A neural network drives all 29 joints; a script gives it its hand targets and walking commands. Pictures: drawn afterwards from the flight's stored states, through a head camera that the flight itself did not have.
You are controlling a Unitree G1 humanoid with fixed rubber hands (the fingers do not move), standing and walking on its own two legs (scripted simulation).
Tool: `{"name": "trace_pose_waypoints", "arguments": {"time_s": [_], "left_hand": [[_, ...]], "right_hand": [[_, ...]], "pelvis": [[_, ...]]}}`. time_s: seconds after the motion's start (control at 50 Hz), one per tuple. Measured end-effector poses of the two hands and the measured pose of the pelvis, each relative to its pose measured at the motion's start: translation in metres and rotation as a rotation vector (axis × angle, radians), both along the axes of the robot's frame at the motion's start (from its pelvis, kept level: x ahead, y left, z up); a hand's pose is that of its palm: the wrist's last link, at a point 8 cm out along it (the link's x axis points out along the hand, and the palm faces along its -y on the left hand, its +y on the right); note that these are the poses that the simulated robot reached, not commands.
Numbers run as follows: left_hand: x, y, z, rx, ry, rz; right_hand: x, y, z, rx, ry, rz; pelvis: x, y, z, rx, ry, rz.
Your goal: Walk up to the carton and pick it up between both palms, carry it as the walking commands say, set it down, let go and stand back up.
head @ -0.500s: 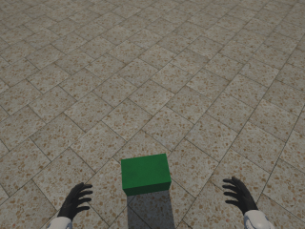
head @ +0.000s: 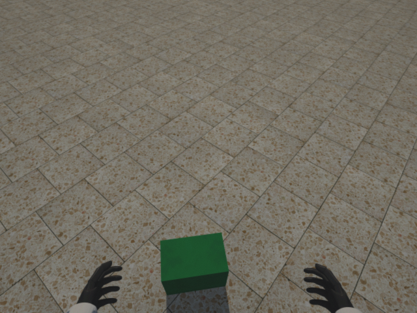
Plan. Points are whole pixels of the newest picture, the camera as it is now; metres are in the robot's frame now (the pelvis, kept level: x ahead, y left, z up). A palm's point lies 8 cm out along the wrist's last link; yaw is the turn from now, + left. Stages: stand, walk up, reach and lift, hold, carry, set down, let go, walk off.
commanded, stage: stand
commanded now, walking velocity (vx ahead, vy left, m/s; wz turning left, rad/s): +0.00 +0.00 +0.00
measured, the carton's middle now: (194, 264) +0.44 +0.07 -0.67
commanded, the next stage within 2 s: none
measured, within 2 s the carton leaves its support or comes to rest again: neither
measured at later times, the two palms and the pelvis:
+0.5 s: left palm out of the picture +0.14 +0.31 -0.10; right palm out of the picture +0.12 -0.27 -0.08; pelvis +0.01 +0.02 +0.00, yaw -2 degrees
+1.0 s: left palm out of the picture +0.10 +0.33 -0.10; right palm out of the picture +0.09 -0.28 -0.08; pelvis +0.00 +0.03 +0.01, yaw -1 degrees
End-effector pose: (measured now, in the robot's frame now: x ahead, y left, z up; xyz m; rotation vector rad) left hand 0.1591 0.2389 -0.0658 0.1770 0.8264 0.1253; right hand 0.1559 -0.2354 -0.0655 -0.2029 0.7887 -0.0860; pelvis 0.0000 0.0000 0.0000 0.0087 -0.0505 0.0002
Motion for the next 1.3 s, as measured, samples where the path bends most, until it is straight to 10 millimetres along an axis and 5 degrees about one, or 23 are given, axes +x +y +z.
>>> {"name": "trace_pose_waypoints", "arguments": {"time_s": [0.18,0.3,0.64,1.3], "left_hand": [[-0.016,0.048,-0.019,0.119,0.050,-0.009],[-0.017,0.063,-0.025,0.140,0.097,-0.021],[-0.027,0.079,-0.032,0.156,0.176,-0.030],[-0.073,0.093,-0.035,0.177,0.283,0.005]], "right_hand": [[-0.026,-0.038,-0.007,-0.176,0.115,-0.052],[-0.032,-0.046,-0.005,-0.210,0.153,-0.082],[-0.045,-0.035,-0.015,-0.197,0.220,-0.105],[-0.079,-0.048,-0.021,-0.204,0.316,-0.118]], "pelvis": [[0.002,0.008,0.000,-0.012,0.037,-0.013],[0.005,0.015,0.002,-0.013,0.039,-0.021],[0.007,0.029,0.005,-0.012,0.026,-0.028],[-0.009,0.028,0.010,-0.013,0.010,-0.015]]}}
